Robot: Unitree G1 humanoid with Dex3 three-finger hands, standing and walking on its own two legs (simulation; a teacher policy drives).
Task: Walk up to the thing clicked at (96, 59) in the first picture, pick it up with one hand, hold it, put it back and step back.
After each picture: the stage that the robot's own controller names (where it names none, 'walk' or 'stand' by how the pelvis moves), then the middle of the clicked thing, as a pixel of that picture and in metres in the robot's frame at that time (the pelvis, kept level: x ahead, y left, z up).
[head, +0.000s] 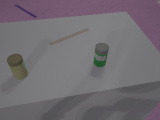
stand; (100, 55) +0.61 -0.10 -0.08
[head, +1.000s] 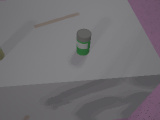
walk; (83, 42) +0.61 +0.00 -0.05
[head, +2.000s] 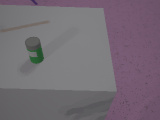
stand; (34, 50) +0.58 +0.23 -0.05
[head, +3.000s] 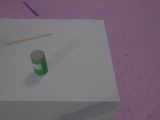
stand; (39, 63) +0.56 +0.21 -0.07
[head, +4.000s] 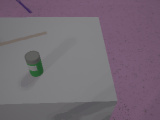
stand; (34, 64) +0.54 +0.22 -0.08
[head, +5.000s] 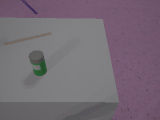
stand; (38, 63) +0.55 +0.21 -0.08
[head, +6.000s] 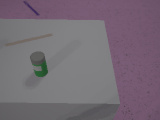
stand; (39, 64) +0.55 +0.21 -0.08
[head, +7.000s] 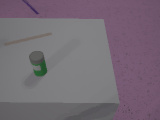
rise first; (38, 64) +0.55 +0.21 -0.08
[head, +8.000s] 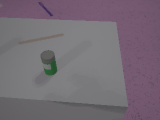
rise first; (49, 63) +0.56 +0.19 -0.08
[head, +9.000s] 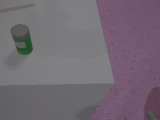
go down; (22, 40) +0.58 +0.18 -0.04
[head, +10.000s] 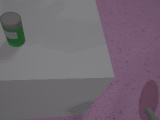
go down; (13, 30) +0.58 +0.19 +0.00
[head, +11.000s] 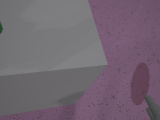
close in; out of the picture +0.58 +0.20 +0.03
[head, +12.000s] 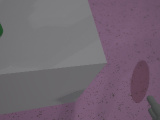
lift; out of the picture +0.56 +0.20 +0.04
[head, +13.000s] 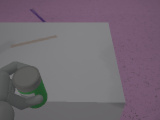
lift; (31, 88) +0.29 +0.15 +0.14
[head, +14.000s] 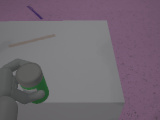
hold; (34, 84) +0.31 +0.15 +0.12
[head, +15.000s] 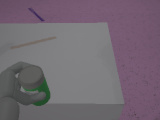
hold; (35, 86) +0.31 +0.14 +0.11
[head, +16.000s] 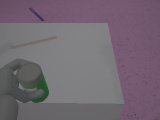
hold; (34, 83) +0.32 +0.15 +0.12
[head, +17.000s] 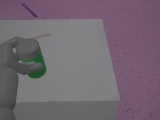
crouch; (32, 59) +0.40 +0.15 +0.13
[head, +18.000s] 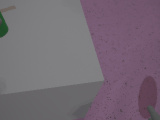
lower; out of the picture +0.53 +0.19 +0.14
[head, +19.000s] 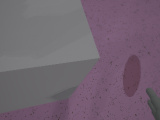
lower; out of the picture +0.55 +0.19 +0.04
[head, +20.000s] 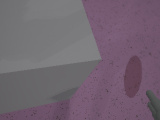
lower; out of the picture +0.54 +0.19 +0.04
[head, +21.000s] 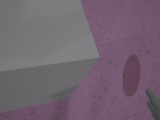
lower; out of the picture +0.55 +0.20 +0.04
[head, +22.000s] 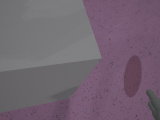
lower; out of the picture +0.55 +0.20 +0.04
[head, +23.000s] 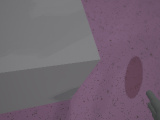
open; out of the picture +0.55 +0.18 +0.04
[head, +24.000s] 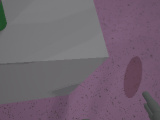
rise; out of the picture +0.55 +0.18 +0.04
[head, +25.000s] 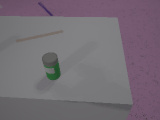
sink last; (51, 66) +0.51 +0.17 -0.03
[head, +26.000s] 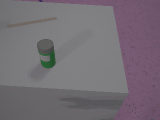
stand; (46, 54) +0.53 +0.16 -0.01
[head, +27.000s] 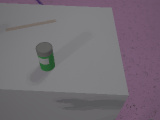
stand; (46, 57) +0.52 +0.16 -0.01
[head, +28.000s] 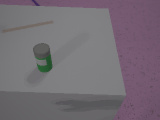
stand; (43, 58) +0.52 +0.16 -0.01
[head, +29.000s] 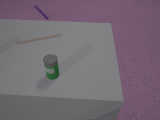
stand; (51, 67) +0.55 +0.16 -0.08
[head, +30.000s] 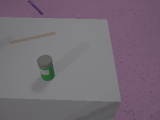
stand; (46, 68) +0.53 +0.17 -0.08
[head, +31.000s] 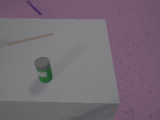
stand; (44, 70) +0.52 +0.18 -0.08
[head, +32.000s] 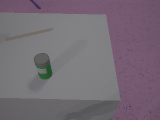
walk; (43, 66) +0.52 +0.18 -0.08
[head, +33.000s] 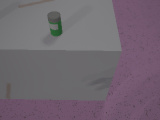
walk; (55, 24) +0.75 +0.15 -0.06
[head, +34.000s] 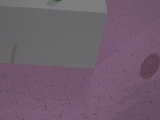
walk; out of the picture +1.12 +0.17 -0.06
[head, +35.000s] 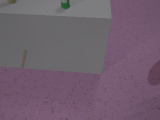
stand; out of the picture +1.16 +0.14 -0.06
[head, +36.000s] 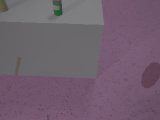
stand; (57, 6) +1.13 +0.17 -0.08
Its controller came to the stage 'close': yes
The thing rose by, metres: 0.21
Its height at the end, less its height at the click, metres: +0.00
